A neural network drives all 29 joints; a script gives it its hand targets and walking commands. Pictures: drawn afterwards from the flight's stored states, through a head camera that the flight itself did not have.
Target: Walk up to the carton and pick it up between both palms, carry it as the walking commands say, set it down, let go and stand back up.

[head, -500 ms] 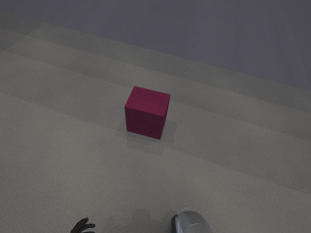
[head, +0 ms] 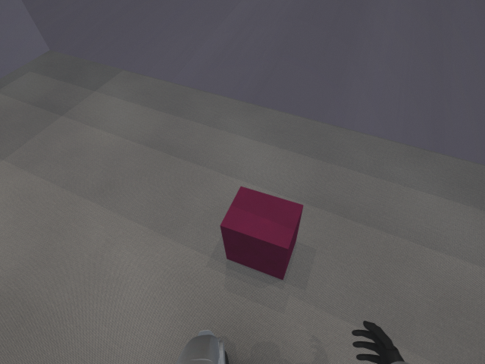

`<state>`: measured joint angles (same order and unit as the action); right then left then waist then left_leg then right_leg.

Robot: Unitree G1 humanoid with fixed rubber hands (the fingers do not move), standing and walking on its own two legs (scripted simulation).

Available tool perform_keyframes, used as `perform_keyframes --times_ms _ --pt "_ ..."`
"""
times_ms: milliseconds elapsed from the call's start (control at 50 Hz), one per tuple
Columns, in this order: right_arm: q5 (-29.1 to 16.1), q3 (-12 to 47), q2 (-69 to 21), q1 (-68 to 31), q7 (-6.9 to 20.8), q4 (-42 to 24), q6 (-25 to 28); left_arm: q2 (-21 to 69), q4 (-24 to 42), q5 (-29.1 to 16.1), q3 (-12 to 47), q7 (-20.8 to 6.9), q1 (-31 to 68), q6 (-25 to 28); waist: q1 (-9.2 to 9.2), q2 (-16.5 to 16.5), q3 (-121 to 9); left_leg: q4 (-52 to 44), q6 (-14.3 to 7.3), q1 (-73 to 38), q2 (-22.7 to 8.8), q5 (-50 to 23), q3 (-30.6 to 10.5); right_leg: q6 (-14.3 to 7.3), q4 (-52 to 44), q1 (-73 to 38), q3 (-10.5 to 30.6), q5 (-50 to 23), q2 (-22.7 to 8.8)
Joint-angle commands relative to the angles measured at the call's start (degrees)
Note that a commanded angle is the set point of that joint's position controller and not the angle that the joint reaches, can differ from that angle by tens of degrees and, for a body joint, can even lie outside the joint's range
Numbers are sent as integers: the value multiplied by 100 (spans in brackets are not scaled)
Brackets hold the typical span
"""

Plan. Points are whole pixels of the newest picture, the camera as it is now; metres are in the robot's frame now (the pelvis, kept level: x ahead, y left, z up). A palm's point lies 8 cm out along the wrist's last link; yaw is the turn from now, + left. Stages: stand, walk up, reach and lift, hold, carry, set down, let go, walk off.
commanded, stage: walk up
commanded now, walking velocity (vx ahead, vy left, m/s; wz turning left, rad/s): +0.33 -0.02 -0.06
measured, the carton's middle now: (262, 234) +0.68 -0.01 -0.63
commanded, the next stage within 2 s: none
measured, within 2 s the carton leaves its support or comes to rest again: neither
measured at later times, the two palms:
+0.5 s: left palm (135, 319) +0.22 +0.25 -0.15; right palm out of the picture +0.06 -0.23 -0.11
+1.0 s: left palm (163, 318) +0.23 +0.20 -0.14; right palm out of the picture +0.15 -0.27 -0.15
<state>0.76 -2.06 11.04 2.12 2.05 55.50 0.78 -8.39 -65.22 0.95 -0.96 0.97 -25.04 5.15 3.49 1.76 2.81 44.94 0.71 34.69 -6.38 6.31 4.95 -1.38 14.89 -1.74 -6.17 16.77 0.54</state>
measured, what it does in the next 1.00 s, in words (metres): walks ahead: left foot, then right foot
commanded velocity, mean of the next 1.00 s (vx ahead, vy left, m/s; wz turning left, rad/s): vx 0.15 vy -0.09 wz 0.00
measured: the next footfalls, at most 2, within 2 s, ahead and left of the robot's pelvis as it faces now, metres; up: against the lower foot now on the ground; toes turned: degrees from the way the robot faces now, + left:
left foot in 0.12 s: +0.23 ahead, +0.11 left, +0.00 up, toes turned +7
right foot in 0.68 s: +0.19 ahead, -0.16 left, +0.00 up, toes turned -5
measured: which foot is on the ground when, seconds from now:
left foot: up 0.00-0.10, down 0.12-0.72, up 0.74-0.94, down 0.96-1.00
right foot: down 0.00-0.14, up 0.16-0.66, down 0.68-1.00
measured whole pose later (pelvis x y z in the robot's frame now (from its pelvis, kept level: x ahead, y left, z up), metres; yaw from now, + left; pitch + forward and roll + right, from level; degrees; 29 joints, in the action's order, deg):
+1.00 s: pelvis +0.15 -0.02 +0.00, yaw -1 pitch +0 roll -1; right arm 0.1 -1.4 11.4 14.6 -2.2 62.9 -0.6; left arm -8.8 -58.8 0.8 -0.9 2.6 -9.8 0.5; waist -0.9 0.7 2.4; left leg 27.6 -0.5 11.4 -0.6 15.3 2.2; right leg 1.5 26.8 12.7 -3.3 13.9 -2.5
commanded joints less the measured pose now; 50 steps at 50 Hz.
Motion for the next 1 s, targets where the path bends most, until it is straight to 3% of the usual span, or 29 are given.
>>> perform_keyframes --times_ms 0,20,80,100,120,140,160,180,240,300,320,400,460,500,560,620,640,660,680,700,740,820,860,880,900,920,940,960,980 --pt "5 5 139 -641 -38 -251 111 -613 -26 -15 -43 70 -433 38 -7 -593 486 -787 -70 -41 338 -17 294 -372 -59 239 824 -4427 -1381" --pt "-24 39 6 -437 -61 -245 182 -706 -1 32 -67 37 -410 46 -94 -1119 203 -1161 -99 -498 394 5 307 -383 62 116 463 -4386 -1168" --pt "6 -130 423 496 -176 108 354 -918 -31 13 -275 81 -283 -74 -363 -1193 -266 -1745 -306 -2350 734 -516 652 -287 1561 538 -13 -4455 -887" --pt "75 -213 760 1720 -210 328 438 -793 -6 9 -267 72 -241 -87 -941 -726 -344 -1681 -291 -3591 228 -1317 160 -127 2333 1568 -71 -2874 -669" --pt "176 -407 1341 2890 -260 479 464 -678 90 -39 -289 114 -408 -87 -1237 304 -1212 -1590 -681 -5115 -1823 -3676 -1849 105 4369 2776 -281 785 -76" --pt "-63 -596 2050 3172 -306 562 299 -769 69 -110 -409 134 -1093 -160 -1145 903 -2545 -2101 -1442 -5187 -2722 -4528 -3519 230 5882 2646 836 1710 232" --pt "-102 -528 1723 2357 -352 451 253 -684 87 -83 -433 113 -889 -201 -722 576 -1921 -2363 -1533 -4569 -2515 -3252 -3308 336 6520 2992 1071 1327 -70" --pt "-42 -328 999 1804 -346 356 217 -624 293 106 -403 -20 96 -247 -774 55 -966 -2826 -1391 -3431 -2072 -1381 -2669 221 6376 3360 1104 785 -304" --pt "-35 -72 378 1273 -355 260 320 -493 303 183 -375 -56 332 -434 -409 393 -169 -2947 -947 -2028 -1216 -2686 -1027 223 5790 2810 719 -28 -563" --pt "137 -65 566 1724 -320 335 374 -281 427 155 -310 -123 423 -607 -373 108 -441 -2945 -814 -1894 -1184 -2194 -716 381 5013 2570 805 -173 -598" --pt "191 -155 719 1614 -291 325 337 -362 461 164 -269 -116 404 -672 -204 430 -253 -3159 -853 -1828 -1262 -1193 -971 430 4758 2827 751 -288 -618" --pt "66 -159 802 1909 -263 370 273 -490 847 44 -157 -331 1227 -786 -486 1363 226 -3912 -674 -1431 -1041 1545 -1053 492 3472 3055 396 -755 -638" --pt "54 -216 1202 2204 -261 486 221 -971 595 76 -350 -247 657 -786 -423 894 -509 -4029 -279 -1865 -1185 2421 -1477 500 3375 2642 357 -552 -355" --pt "118 -157 1059 2132 -280 436 169 -786 767 125 -315 -242 1112 -775 -410 843 162 -4124 -494 -1508 -1407 2702 -1661 501 3233 2913 404 -374 -464" --pt "76 -247 1138 2466 -319 544 101 -268 855 49 -110 -204 1565 -638 -803 940 -109 -3627 -441 -1902 -1083 1747 -872 577 2245 2322 168 92 -316" --pt "82 -114 800 2345 -339 708 70 -507 748 -103 -179 -12 906 -528 -484 837 -281 -3052 -514 -1888 -759 1323 -736 415 393 1286 -118 -257 -107" --pt "11 -91 637 2257 -316 781 85 -421 769 -100 -93 48 982 -362 -379 830 -52 -2674 -337 -1828 -471 415 -549 332 -184 882 476 -919 -603" --pt "-10 13 226 2399 -309 707 39 -915 800 -94 -202 50 597 -246 -503 -22 -290 -1964 -29 -1454 -286 315 -419 267 -65 508 1272 -2018 -1435" --pt "-11 -15 251 2840 -322 716 52 -1007 945 45 -174 70 702 -171 -749 -600 -159 -1161 46 -793 10 1829 -279 61 380 97 1916 -4512 -2183" --pt "-183 59 146 2780 -382 745 -103 -1136 957 48 -153 85 925 -181 -647 -1404 -411 -1102 77 -1612 285 2232 -296 -472 264 1295 1671 -4002 -2257" --pt "-94 15 296 2464 -359 787 -285 -871 965 49 -72 25 1575 -258 -694 -1481 199 -539 52 -1568 452 1665 -233 -412 -198 1826 1241 -1199 -1499" --pt "-68 -57 545 2353 -353 775 -267 -643 921 -57 0 109 1415 -274 -658 -1683 -325 -585 28 -1755 371 1725 -483 -594 237 1138 1004 -3094 -1361" --pt "-80 25 263 1931 -422 661 -223 -931 880 27 -76 193 1296 -252 -442 -1223 -474 -884 111 -1680 398 1682 -425 -638 491 841 1143 -3375 -1468" --pt "-83 -35 468 1918 -453 556 -201 -991 884 16 -118 169 1393 -276 -515 -1514 -515 -989 26 -1773 350 1685 -523 -708 753 654 1265 -3768 -1608" --pt "-41 27 363 1963 -466 696 -162 -654 853 54 -70 222 1318 -361 -449 -908 -274 -1480 44 -1853 417 1196 -404 -701 669 924 1083 -3260 -1410" --pt "-129 6 412 2089 -518 706 -155 -804 762 47 -110 224 1294 -438 -580 -1254 -335 -2352 -21 -2344 248 552 -452 -523 735 1130 1191 -2642 -1398" --pt "-82 14 514 1929 -518 633 -89 -774 790 58 -132 238 1228 -481 -569 -982 -163 -2690 -42 -2582 73 -273 -679 -406 890 1206 1243 -2422 -1232" --pt "-31 -77 826 1885 -434 803 -91 -671 830 -46 -141 172 1323 -457 -411 -25 -465 -2319 -90 -2637 26 -684 -790 -133 782 1193 748 -1546 -770" --pt "-51 -40 668 1699 -390 747 -75 -642 732 -129 -112 151 951 -490 -233 46 -367 -2427 -217 -2559 -147 -836 -937 12 877 1176 677 -1098 -621"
